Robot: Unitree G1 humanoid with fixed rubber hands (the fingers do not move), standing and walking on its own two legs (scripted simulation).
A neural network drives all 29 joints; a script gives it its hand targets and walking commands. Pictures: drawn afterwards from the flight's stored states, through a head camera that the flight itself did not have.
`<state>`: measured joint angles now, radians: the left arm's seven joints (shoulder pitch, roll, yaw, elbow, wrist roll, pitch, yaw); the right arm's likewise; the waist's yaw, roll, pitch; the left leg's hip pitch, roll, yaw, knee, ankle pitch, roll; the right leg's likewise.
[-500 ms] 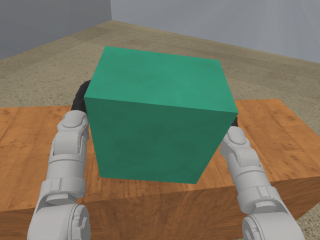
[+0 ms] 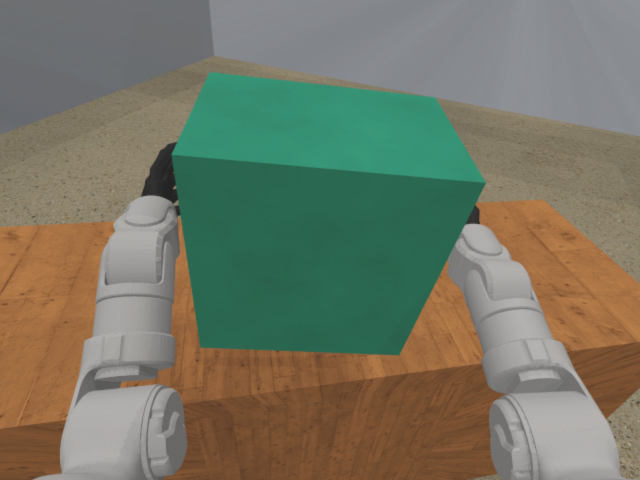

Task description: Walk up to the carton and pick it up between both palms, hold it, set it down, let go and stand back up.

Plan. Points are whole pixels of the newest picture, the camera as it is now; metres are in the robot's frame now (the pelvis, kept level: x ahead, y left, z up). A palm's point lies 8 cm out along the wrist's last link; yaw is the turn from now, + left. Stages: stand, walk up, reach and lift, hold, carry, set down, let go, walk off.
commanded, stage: reach and lift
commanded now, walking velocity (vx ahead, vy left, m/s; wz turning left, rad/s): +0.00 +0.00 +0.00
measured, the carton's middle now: (313, 227) +0.40 +0.00 +0.17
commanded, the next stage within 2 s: hold in 1.12 s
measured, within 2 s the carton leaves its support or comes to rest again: neither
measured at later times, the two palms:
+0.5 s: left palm (159, 191) +0.38 +0.18 +0.23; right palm (464, 210) +0.38 -0.18 +0.21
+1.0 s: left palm (160, 182) +0.38 +0.18 +0.24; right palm (472, 197) +0.38 -0.19 +0.23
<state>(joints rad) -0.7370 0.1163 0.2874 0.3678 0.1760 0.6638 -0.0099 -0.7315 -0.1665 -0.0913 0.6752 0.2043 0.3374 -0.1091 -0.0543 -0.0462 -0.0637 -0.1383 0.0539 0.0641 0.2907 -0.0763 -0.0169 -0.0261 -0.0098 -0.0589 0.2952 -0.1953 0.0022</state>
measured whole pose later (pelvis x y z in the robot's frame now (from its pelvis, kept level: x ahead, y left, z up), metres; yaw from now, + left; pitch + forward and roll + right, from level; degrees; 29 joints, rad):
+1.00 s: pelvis +0.01 -0.01 +0.00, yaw +0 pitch -4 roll +0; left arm -0.75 0.13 0.32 0.28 0.16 0.82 -0.02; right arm -0.80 -0.22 -0.01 0.59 0.33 0.54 -0.18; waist -0.07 -0.02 -0.12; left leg -0.14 0.07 0.05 0.32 -0.11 -0.03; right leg -0.01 0.01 -0.06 0.28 -0.21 -0.01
